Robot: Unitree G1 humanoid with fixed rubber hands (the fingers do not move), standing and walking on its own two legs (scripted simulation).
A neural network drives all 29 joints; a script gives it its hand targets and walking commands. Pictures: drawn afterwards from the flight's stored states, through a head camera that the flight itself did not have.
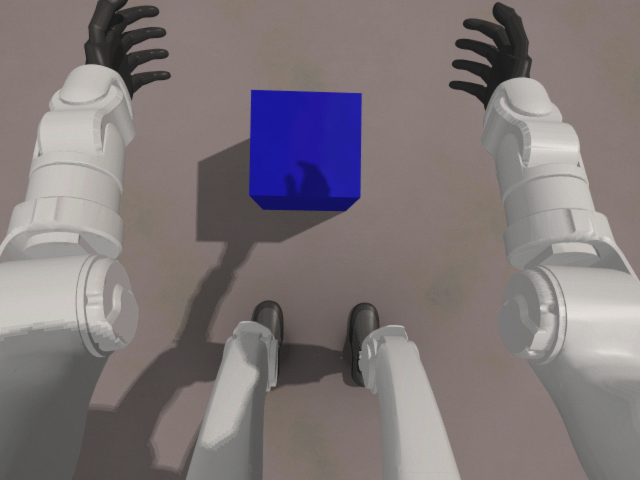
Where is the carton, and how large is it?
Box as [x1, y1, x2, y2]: [249, 90, 361, 210]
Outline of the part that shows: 251,90 249,195 263,209 347,209 359,197 360,194 361,93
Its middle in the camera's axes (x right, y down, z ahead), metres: -0.03 -0.18 +0.85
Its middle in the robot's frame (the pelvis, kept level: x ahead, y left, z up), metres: +0.56 +0.03 -0.53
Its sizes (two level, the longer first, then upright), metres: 0.210 0.200 0.250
